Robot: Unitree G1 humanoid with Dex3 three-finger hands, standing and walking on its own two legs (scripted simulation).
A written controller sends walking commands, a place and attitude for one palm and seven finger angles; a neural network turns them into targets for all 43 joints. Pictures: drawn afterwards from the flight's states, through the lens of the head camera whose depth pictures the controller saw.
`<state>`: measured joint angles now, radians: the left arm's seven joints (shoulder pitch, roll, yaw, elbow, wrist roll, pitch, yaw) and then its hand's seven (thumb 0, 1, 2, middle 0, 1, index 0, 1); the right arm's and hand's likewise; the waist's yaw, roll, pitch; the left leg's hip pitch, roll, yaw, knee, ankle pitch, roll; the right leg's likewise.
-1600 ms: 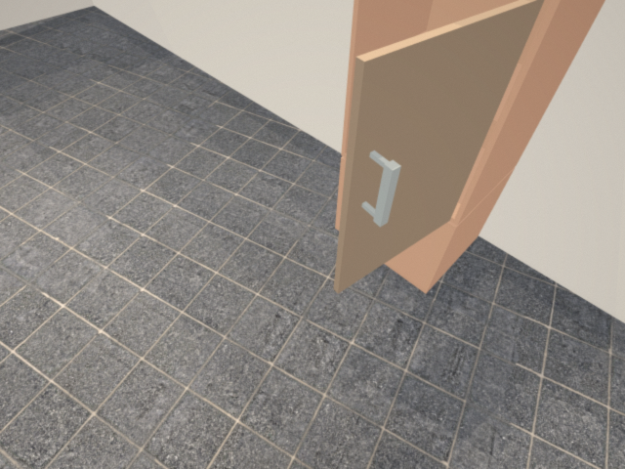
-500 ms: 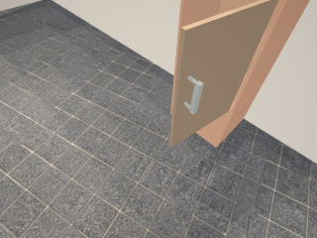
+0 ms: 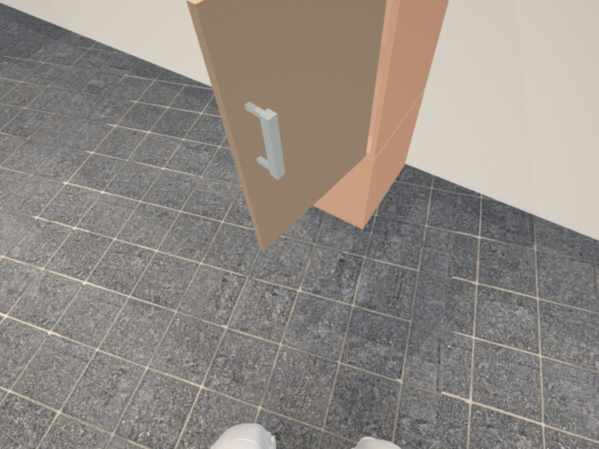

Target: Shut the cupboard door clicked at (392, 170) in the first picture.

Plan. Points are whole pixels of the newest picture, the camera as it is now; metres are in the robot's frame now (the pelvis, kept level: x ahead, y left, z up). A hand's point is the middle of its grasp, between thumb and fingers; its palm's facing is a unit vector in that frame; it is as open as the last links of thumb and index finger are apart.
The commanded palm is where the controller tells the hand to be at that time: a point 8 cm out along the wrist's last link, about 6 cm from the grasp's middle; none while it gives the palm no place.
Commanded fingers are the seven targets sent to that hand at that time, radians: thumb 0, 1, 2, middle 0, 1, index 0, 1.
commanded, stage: walk around to get in front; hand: left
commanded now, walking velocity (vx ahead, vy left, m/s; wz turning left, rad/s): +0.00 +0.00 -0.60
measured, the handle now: (265, 141) +0.58 +0.11 +0.02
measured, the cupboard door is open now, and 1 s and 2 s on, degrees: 81 81 81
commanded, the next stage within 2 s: none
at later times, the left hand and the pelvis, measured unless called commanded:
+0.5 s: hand (165, 438) +0.13 +0.23 -0.17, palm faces -0.22 -0.95 -0.23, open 7.3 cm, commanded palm none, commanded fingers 0.00 0.90 0.90 -0.20 -0.30 -0.20 -0.30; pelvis +0.02 +0.04 +0.01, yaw -17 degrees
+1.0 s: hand (256, 363) +0.25 +0.10 -0.15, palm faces -0.61 -0.75 -0.26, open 7.3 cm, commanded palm none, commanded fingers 0.00 0.90 0.90 -0.20 -0.30 -0.20 -0.30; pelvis +0.03 +0.02 +0.01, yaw -37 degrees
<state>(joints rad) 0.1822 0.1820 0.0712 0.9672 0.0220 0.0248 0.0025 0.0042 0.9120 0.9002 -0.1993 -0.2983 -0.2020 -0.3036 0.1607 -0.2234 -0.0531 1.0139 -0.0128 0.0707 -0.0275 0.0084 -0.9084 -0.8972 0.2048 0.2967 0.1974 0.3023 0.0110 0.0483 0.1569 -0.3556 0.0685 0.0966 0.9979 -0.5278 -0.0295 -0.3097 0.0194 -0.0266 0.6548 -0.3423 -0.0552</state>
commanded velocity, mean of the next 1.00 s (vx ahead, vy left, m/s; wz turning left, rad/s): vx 0.00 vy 0.00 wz -0.60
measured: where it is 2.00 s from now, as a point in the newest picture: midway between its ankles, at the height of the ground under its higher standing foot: outside the picture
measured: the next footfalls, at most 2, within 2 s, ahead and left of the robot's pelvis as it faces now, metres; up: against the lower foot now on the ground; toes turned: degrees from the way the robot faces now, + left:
left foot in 0.44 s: +0.08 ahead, +0.14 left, +0.00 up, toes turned -17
right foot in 0.82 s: +0.00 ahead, -0.10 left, +0.00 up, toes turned -35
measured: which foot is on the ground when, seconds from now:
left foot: up 0.00-0.42, down 0.44-0.82, up 0.84-1.00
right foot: down 0.00-0.42, up 0.44-0.80, down 0.82-1.00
